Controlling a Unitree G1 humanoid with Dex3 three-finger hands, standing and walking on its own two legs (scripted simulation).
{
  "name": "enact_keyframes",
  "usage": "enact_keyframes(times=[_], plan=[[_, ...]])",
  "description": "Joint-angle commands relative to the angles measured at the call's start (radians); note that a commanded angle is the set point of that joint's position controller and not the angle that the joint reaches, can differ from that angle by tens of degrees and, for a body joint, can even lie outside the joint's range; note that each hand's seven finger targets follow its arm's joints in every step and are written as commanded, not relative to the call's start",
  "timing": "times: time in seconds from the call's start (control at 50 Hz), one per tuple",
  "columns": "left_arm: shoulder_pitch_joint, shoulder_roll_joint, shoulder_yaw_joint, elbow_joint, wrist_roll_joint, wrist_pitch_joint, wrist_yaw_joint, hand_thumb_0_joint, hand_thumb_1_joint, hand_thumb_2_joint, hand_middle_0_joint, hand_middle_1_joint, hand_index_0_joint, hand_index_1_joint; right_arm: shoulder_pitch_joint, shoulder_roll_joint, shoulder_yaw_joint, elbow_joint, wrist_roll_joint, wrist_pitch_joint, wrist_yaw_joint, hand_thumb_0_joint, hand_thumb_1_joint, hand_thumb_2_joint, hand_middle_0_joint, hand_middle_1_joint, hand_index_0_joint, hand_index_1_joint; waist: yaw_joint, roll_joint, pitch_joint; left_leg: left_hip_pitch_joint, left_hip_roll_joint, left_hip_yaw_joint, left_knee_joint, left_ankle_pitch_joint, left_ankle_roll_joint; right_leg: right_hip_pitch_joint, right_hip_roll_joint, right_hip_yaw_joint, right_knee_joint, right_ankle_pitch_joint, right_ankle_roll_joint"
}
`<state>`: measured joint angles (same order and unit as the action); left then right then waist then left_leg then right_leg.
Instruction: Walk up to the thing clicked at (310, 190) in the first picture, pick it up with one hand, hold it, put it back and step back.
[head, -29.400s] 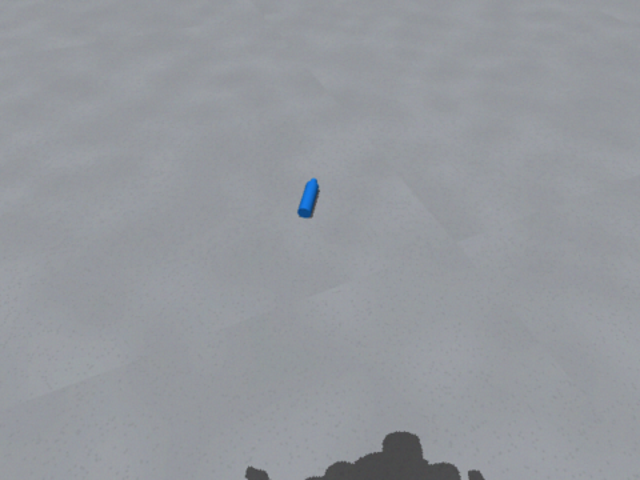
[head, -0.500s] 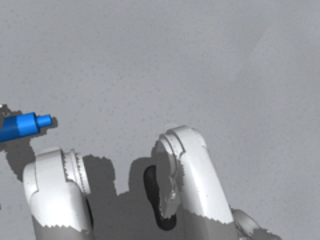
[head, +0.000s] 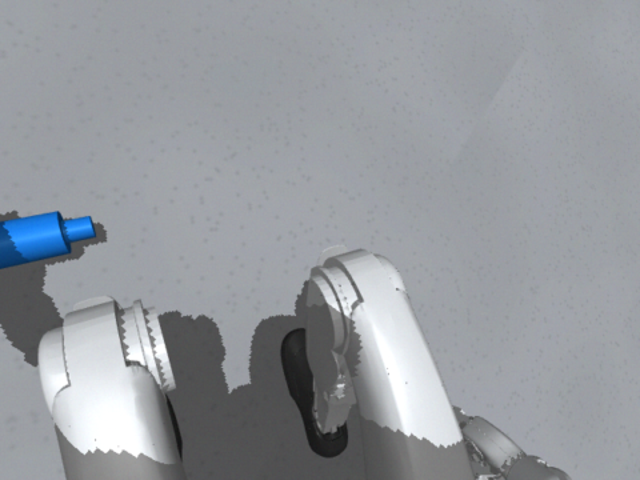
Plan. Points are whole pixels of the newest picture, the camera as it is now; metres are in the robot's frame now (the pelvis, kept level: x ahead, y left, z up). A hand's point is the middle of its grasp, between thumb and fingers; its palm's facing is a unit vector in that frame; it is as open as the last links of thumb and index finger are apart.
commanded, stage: open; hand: left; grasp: from above
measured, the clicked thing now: (0, 245) +0.41 +0.30 -0.26
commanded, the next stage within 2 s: withdraw in 0.58 s
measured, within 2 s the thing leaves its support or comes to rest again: neither
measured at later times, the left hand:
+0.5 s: hand out of the picture +0.38 +0.31 -0.23, palm faces -0.41 -0.14 -0.90, open 13.9 cm
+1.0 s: hand out of the picture +0.39 +0.33 -0.18, palm faces -0.26 -0.12 -0.96, open 13.8 cm
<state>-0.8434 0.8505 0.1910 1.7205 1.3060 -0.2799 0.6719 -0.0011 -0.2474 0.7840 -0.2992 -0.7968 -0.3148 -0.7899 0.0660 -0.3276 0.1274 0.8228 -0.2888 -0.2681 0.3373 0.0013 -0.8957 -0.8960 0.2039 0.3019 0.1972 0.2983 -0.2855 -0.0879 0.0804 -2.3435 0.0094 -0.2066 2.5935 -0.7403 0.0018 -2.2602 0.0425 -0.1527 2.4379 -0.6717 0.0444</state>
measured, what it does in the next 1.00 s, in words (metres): stands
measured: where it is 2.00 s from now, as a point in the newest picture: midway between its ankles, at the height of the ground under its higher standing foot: (247, 447)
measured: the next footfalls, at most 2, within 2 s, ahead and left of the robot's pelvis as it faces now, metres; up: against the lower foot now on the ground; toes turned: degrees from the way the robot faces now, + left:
none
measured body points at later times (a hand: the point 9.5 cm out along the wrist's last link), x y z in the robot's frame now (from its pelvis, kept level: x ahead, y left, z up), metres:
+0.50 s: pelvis +0.00 +0.00 +0.00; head +0.24 +0.11 +0.36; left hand +0.40 +0.32 -0.18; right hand +0.08 -0.27 -0.07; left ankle +0.06 +0.12 -0.26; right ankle +0.11 -0.12 -0.26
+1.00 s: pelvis +0.00 +0.00 +0.01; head +0.22 +0.11 +0.39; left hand +0.40 +0.33 -0.13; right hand +0.09 -0.27 -0.08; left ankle +0.06 +0.12 -0.26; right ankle +0.11 -0.12 -0.26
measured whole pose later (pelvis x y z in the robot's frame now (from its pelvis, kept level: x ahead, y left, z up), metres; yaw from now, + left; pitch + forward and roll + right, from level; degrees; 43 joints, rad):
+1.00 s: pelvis +0.00 +0.00 +0.01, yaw +0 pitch +30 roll -11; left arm -0.74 0.73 0.20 1.44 1.30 -0.23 0.71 0.00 -0.45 0.96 -0.08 -1.01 -0.11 -0.99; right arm 0.09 -0.30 0.07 0.83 -0.23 -0.21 0.34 0.00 -0.90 -0.90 0.20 0.30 0.20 0.30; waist -0.23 -0.05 -0.03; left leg -2.34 0.01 -0.19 2.55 -0.74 0.00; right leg -2.27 0.04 -0.14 2.41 -0.68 0.03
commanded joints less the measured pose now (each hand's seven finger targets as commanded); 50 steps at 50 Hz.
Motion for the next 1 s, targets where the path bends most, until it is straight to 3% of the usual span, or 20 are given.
enact_keyframes(times=[0.0, 0.02, 0.06, 0.12, 0.16, 0.32, 0.34, 0.36, 0.38, 0.4, 0.48, 0.6, 0.66, 0.7, 0.76, 0.86, 0.9, 0.92, 0.96, 0.98], plan=[[-0.219, 0.197, -0.015, -0.118, -0.009, -0.052, 0.032, 0.000, -0.432, 0.934, -0.139, -0.940, -0.141, -0.937, 0.161, -0.303, -0.077, -0.005, 0.012, -0.001, -0.017, 0.000, -0.881, -0.895, 0.202, 0.301, 0.201, 0.301, -0.016, 0.387, -0.608, 0.453, 0.001, 0.085, -0.291, 0.199, 0.015, 0.319, 0.040, -0.096, -0.213, 0.201, -0.057], [-0.211, 0.206, -0.003, -0.107, -0.003, -0.059, 0.042, 0.000, -0.436, 0.939, -0.115, -0.979, -0.125, -0.968, 0.165, -0.301, -0.073, 0.001, 0.005, 0.005, -0.018, 0.000, -0.878, -0.894, 0.202, 0.301, 0.202, 0.301, -0.016, 0.388, -0.613, 0.455, 0.001, 0.083, -0.293, 0.201, 0.015, 0.322, 0.043, -0.103, -0.213, 0.204, -0.057], [-0.245, 0.186, -0.040, -0.117, 0.015, -0.066, 0.053, 0.000, -0.459, 0.952, -0.097, -0.985, -0.105, -0.976, 0.155, -0.298, -0.065, -0.012, -0.002, 0.003, -0.016, 0.000, -0.878, -0.894, 0.202, 0.301, 0.202, 0.301, -0.031, 0.385, -0.601, 0.454, 0.000, 0.089, -0.279, 0.195, 0.015, 0.312, 0.042, -0.100, -0.208, 0.202, -0.057], [-0.215, 0.210, -0.022, -0.108, 0.027, -0.063, 0.090, 0.000, -0.481, 0.974, -0.074, -1.009, -0.082, -0.999, 0.132, -0.304, -0.062, -0.006, -0.004, 0.001, -0.020, 0.000, -0.876, -0.893, 0.202, 0.301, 0.202, 0.301, -0.011, 0.387, -0.606, 0.456, 0.002, 0.088, -0.285, 0.199, 0.012, 0.313, 0.050, -0.097, -0.212, 0.200, -0.063], [-0.199, 0.164, -0.062, -0.073, 0.035, -0.044, 0.111, 0.000, -0.463, 0.954, -0.066, -1.019, -0.082, -1.000, 0.135, -0.296, -0.056, 0.012, -0.011, -0.001, -0.015, 0.000, -0.874, -0.891, 0.202, 0.301, 0.202, 0.301, -0.013, 0.394, -0.566, 0.444, 0.000, 0.088, -0.296, 0.166, 0.012, 0.278, 0.049, -0.101, -0.215, 0.164, -0.060], [-0.212, 0.171, -0.054, -0.086, 0.014, 0.039, 0.162, 0.000, -0.468, 0.951, -0.058, -1.018, -0.074, -0.999, 0.130, -0.296, -0.058, 0.012, 0.001, -0.015, 0.006, 0.000, -0.872, -0.890, 0.202, 0.301, 0.201, 0.301, -0.009, 0.404, -0.614, 0.457, 0.008, 0.088, -0.288, 0.211, 0.013, 0.305, 0.055, -0.084, -0.214, 0.221, -0.067], [-0.241, 0.234, -0.003, -0.130, 0.010, 0.042, 0.165, 0.000, -0.474, 0.962, -0.058, -1.014, -0.071, -0.998, 0.120, -0.316, -0.062, -0.017, 0.001, -0.021, 0.007, 0.000, -0.872, -0.890, 0.202, 0.301, 0.201, 0.301, -0.009, 0.395, -0.637, 0.460, 0.007, 0.089, -0.281, 0.231, 0.015, 0.322, 0.052, -0.086, -0.212, 0.242, -0.064], [-0.213, 0.193, -0.023, -0.098, 0.004, 0.056, 0.156, 0.000, -0.475, 0.957, -0.057, -1.017, -0.071, -1.000, 0.131, -0.303, -0.058, 0.001, 0.012, -0.018, 0.008, 0.000, -0.874, -0.891, 0.202, 0.301, 0.201, 0.301, 0.004, 0.417, -0.638, 0.466, 0.004, 0.091, -0.293, 0.238, 0.011, 0.322, 0.049, -0.082, -0.208, 0.244, -0.069], [-0.233, 0.198, -0.026, -0.086, -0.002, 0.059, 0.147, 0.000, -0.460, 0.934, -0.055, -1.029, -0.077, -1.004, 0.120, -0.302, -0.060, -0.001, 0.008, -0.026, 0.011, 0.000, -0.876, -0.891, 0.202, 0.301, 0.201, 0.301, -0.012, 0.413, -0.622, 0.455, 0.008, 0.089, -0.281, 0.215, 0.013, 0.306, 0.048, -0.086, -0.201, 0.230, -0.067], [-0.217, 0.257, 0.029, -0.096, -0.008, 0.061, 0.142, 0.000, -0.465, 0.955, -0.059, -1.031, -0.077, -1.010, 0.136, -0.322, -0.073, -0.007, 0.007, -0.028, 0.010, 0.000, -0.876, -0.892, 0.202, 0.301, 0.201, 0.301, -0.004, 0.404, -0.628, 0.455, 0.008, 0.089, -0.284, 0.223, 0.014, 0.324, 0.046, -0.085, -0.213, 0.233, -0.064], [-0.176, 0.243, 0.050, -0.074, -0.036, 0.059, 0.085, 0.000, -0.481, 0.967, -0.059, -1.030, -0.070, -1.017, 0.152, -0.309, -0.079, -0.001, 0.012, -0.026, 0.004, 0.000, -0.878, -0.894, 0.202, 0.301, 0.201, 0.301, 0.001, 0.403, -0.622, 0.429, 0.003, 0.093, -0.290, 0.208, 0.015, 0.336, 0.042, -0.085, -0.213, 0.212, -0.067], [-0.195, 0.187, -0.002, -0.111, -0.047, -0.013, -0.011, 0.000, -0.456, 1.010, -0.072, -1.083, -0.086, -1.067, 0.180, -0.289, -0.071, -0.007, 0.018, -0.010, -0.006, 0.000, -0.879, -0.894, 0.201, 0.301, 0.201, 0.301, -0.031, 0.397, -0.613, 0.463, 0.001, 0.080, -0.293, 0.206, 0.014, 0.337, 0.035, -0.097, -0.208, 0.218, -0.060], [-0.219, 0.181, -0.029, -0.131, -0.044, -0.060, -0.013, 0.000, -0.458, 0.980, -0.064, -1.062, -0.080, -1.045, 0.170, -0.298, -0.065, -0.013, 0.019, 0.005, -0.014, 0.000, -0.877, -0.893, 0.201, 0.301, 0.201, 0.301, -0.033, 0.378, -0.618, 0.461, 0.002, 0.077, -0.278, 0.224, 0.013, 0.343, 0.038, -0.101, -0.211, 0.235, -0.061], [-0.224, 0.223, -0.014, -0.136, -0.026, -0.086, 0.011, 0.000, -0.463, 0.956, -0.067, -1.029, -0.092, -1.002, 0.167, -0.301, -0.055, -0.014, 0.015, 0.014, -0.018, 0.000, -0.890, -0.895, 0.201, 0.300, 0.201, 0.300, -0.029, 0.378, -0.605, 0.459, 0.002, 0.083, -0.275, 0.219, 0.015, 0.342, 0.042, -0.103, -0.214, 0.229, -0.058], [-0.221, 0.213, -0.011, -0.178, 0.007, -0.093, 0.064, 0.000, -0.452, 0.950, -0.070, -1.016, -0.094, -0.990, 0.150, -0.303, -0.061, -0.013, 0.002, 0.013, -0.018, 0.000, -0.888, -0.894, 0.201, 0.300, 0.201, 0.300, -0.010, 0.416, -0.621, 0.500, 0.001, 0.086, -0.285, 0.232, 0.007, 0.319, 0.043, -0.108, -0.201, 0.227, -0.059], [-0.152, 0.228, 0.049, -0.318, 0.010, -0.010, 0.132, 0.000, -0.470, 0.965, -0.066, -1.001, -0.081, -0.983, 0.127, -0.281, -0.107, -0.007, 0.026, 0.021, -0.006, 0.000, -0.889, -0.896, 0.201, 0.300, 0.201, 0.300, 0.080, 0.528, -0.743, 0.546, 0.001, 0.107, -0.337, 0.247, -0.007, 0.288, 0.045, -0.084, -0.200, 0.227, -0.081], [-0.158, 0.232, 0.079, -0.413, -0.015, 0.040, 0.120, 0.000, -0.473, 0.968, -0.067, -0.994, -0.080, -0.979, 0.134, -0.276, -0.133, -0.035, 0.058, 0.035, -0.004, 0.000, -0.888, -0.896, 0.201, 0.300, 0.201, 0.300, 0.097, 0.569, -0.813, 0.586, 0.000, 0.117, -0.364, 0.259, -0.008, 0.289, 0.034, -0.072, -0.211, 0.250, -0.085], [-0.145, 0.206, 0.066, -0.452, -0.032, 0.064, 0.103, 0.000, -0.480, 0.973, -0.070, -0.989, -0.079, -0.979, 0.132, -0.272, -0.150, -0.035, 0.075, 0.044, -0.003, 0.000, -0.889, -0.897, 0.201, 0.300, 0.201, 0.300, 0.123, 0.590, -0.838, 0.603, 0.001, 0.124, -0.390, 0.255, -0.011, 0.281, 0.030, -0.060, -0.221, 0.248, -0.089], [-0.132, 0.136, 0.016, -0.462, -0.061, 0.112, 0.043, 0.000, -0.483, 0.974, -0.077, -0.980, -0.082, -0.973, 0.134, -0.259, -0.177, -0.028, 0.108, 0.061, -0.003, 0.000, -0.892, -0.899, 0.201, 0.300, 0.200, 0.300, 0.130, 0.555, -0.818, 0.575, -0.002, 0.137, -0.420, 0.217, -0.005, 0.253, 0.025, -0.042, -0.253, 0.217, -0.090], [-0.141, 0.113, 0.008, -0.534, -0.079, 0.133, 0.008, 0.000, -0.493, 0.985, -0.073, -0.990, -0.076, -0.985, 0.149, -0.257, -0.196, -0.030, 0.126, 0.073, -0.010, 0.000, -0.892, -0.899, 0.201, 0.300, 0.200, 0.300, 0.143, 0.558, -0.874, 0.596, -0.003, 0.138, -0.442, 0.218, -0.003, 0.266, 0.023, -0.032, -0.274, 0.219, -0.091]])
